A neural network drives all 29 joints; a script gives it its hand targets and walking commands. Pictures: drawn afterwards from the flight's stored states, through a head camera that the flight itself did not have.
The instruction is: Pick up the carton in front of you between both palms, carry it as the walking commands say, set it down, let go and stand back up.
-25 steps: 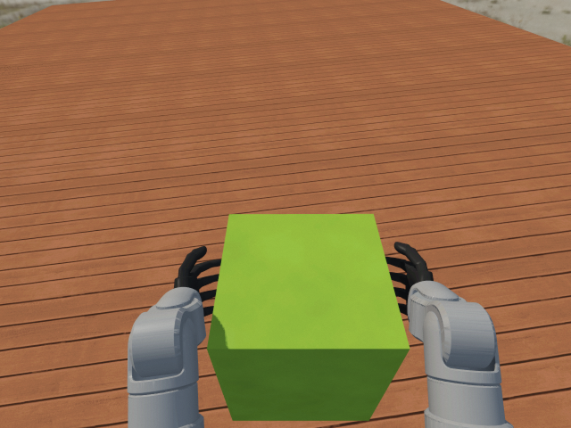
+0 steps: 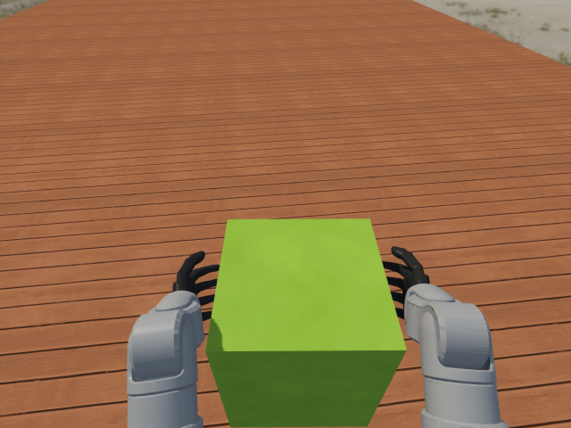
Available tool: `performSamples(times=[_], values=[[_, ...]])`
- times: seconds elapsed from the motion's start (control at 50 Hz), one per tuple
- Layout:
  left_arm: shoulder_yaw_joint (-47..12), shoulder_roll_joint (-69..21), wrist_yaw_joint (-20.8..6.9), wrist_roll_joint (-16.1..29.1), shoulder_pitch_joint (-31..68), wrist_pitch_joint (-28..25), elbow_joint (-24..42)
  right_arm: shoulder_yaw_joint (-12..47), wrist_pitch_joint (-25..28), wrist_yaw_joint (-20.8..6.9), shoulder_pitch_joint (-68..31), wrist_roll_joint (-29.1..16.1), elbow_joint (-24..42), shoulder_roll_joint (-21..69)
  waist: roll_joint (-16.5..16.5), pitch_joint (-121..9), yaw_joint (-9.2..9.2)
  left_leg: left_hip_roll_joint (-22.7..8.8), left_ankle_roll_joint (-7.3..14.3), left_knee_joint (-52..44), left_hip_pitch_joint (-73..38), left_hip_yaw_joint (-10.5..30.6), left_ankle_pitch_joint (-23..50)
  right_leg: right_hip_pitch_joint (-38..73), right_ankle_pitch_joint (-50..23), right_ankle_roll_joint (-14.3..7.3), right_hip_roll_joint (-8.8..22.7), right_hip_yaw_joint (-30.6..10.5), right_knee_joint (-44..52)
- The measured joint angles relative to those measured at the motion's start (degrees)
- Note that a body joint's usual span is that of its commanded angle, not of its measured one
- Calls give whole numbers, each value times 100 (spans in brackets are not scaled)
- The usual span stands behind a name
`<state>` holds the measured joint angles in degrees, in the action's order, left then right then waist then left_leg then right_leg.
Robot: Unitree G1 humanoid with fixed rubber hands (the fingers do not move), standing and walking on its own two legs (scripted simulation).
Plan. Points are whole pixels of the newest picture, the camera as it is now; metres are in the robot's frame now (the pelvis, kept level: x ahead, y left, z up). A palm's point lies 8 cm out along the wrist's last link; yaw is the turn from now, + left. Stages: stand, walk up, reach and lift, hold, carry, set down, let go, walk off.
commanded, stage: carry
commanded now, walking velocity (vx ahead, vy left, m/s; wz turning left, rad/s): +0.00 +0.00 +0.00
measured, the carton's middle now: (298, 325) +0.28 +0.00 +0.02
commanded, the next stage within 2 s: hold in 1.52 s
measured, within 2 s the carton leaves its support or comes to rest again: neither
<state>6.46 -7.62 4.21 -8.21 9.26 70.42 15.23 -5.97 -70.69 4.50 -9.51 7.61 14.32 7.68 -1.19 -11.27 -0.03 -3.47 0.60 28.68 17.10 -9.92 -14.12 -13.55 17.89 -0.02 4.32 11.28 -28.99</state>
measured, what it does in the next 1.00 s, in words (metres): stands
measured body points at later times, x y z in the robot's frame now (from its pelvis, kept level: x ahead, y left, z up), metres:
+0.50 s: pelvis +0.01 +0.01 +0.00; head -0.04 +0.01 +0.44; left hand +0.28 +0.16 +0.07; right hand +0.27 -0.14 +0.07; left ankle +0.01 +0.11 -0.74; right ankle -0.03 -0.10 -0.74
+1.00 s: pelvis -0.03 +0.01 +0.00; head -0.06 +0.01 +0.45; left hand +0.27 +0.16 +0.03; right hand +0.26 -0.14 +0.03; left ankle +0.01 +0.11 -0.74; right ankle -0.03 -0.11 -0.74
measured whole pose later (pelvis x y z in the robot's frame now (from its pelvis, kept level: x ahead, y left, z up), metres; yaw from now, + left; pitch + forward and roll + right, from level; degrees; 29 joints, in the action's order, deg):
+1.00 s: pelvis -0.03 +0.01 +0.00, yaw -1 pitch +2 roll +0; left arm 9.4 -8.1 1.1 -15.1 11.9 44.2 -10.8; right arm -9.2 -44.8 1.2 -12.0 14.7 -11.3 8.1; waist -0.1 -7.4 -0.1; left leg -3.7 1.6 28.9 18.7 -10.7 -12.0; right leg -15.5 15.3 0.1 4.4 10.4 -29.3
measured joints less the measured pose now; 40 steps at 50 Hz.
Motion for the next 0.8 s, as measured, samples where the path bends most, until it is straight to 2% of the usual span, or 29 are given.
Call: performSamples(times=[0.3, 0.44, 0.6, 0.8], values=[[-16, -6, 16, 39, 17, -40, 133, 13, 29, 16, 34, -19, 196, -4, 99, 269, -8, -10, 62, 406, 108, -77, -349, -95, 244, 100, 70, -87, -311], [-64, 8, -4, 5, -104, -175, -67, 54, 153, -11, 152, 28, 5, -17, 104, 215, -20, -7, 70, 355, 55, -87, -297, -48, 194, 100, 71, -88, -269], [-97, 17, -82, -140, -181, -629, -559, 81, 599, -85, 236, 161, -472, -26, 108, 242, 1, 3, 82, 177, -8, -93, -117, -4, 35, 78, 57, -85, -130], [-63, 16, -206, -357, -191, -1471, -1270, 51, 1449, -203, 220, 367, -1218, -24, 108, 275, 7, -9, 90, 57, 54, -89, 74, -84, -133, 39, 30, -84, -45]])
